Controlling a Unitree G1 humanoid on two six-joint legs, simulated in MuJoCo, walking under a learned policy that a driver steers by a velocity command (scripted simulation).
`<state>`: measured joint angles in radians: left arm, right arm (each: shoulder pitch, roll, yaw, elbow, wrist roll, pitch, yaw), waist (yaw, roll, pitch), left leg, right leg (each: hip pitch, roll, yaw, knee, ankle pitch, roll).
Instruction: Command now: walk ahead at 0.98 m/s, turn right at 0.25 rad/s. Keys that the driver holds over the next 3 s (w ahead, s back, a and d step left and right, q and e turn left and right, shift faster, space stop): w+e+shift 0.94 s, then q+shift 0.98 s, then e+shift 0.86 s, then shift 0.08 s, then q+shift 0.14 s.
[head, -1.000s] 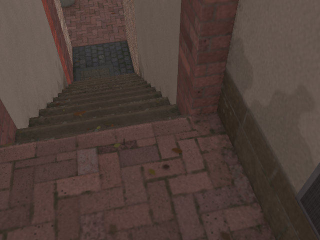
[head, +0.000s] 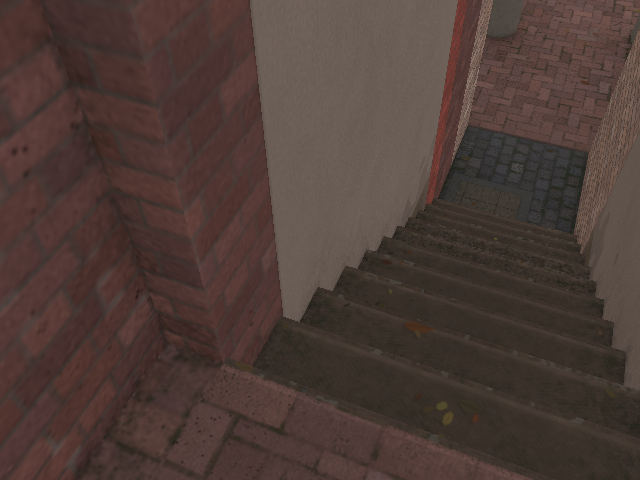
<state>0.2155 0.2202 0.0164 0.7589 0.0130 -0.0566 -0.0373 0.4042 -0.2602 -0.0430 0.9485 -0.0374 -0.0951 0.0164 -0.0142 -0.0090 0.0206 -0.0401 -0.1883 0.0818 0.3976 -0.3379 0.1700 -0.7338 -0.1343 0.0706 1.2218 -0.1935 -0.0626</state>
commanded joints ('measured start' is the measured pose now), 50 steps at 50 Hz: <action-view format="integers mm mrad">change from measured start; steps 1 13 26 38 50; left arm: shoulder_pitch -35 345 131 -74 154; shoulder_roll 68 263 238 147 265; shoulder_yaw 11 80 75 80 98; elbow -36 178 8 -181 37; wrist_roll -5 18 -10 64 3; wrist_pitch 4 30 -2 57 13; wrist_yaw -18 24 6 -21 66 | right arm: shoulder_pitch -25 -237 -144 45 98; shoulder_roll -82 57 -73 -85 -212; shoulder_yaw -11 39 28 -23 -45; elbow -44 -303 -349 -92 -150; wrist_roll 18 28 6 27 -37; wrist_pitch -51 -30 57 -66 -40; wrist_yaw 8 -64 -61 -51 -21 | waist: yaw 0 94 -61 -10 -1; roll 20 -190 -103 56 190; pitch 172 -167 -129 50 2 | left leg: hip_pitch -232 -794 4 -192 -997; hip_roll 202 90 139 395 344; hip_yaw -32 -144 -84 -184 -177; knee -287 1536 417 284 942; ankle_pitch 774 -196 403 -4 21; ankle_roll -111 -192 -172 -121 -190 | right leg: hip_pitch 88 1070 289 -15 943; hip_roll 59 -30 232 130 -104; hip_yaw -105 386 231 97 281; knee -264 -560 -618 -205 -662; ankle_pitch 216 665 736 484 836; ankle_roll -35 -396 -111 -101 -173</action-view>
